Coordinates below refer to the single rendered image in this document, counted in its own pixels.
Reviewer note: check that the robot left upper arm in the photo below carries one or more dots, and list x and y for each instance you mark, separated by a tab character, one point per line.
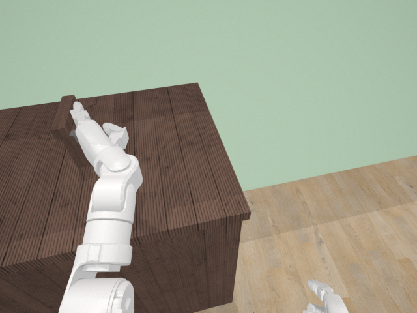
99	295

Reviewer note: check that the left robot forearm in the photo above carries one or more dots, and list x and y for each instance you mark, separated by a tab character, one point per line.
106	242

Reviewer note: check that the robot left hand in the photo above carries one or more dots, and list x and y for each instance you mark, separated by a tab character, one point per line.
92	138

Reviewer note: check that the robot right hand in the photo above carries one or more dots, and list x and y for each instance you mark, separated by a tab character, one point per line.
332	303

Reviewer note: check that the counter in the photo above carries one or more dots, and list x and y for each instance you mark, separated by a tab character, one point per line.
188	213

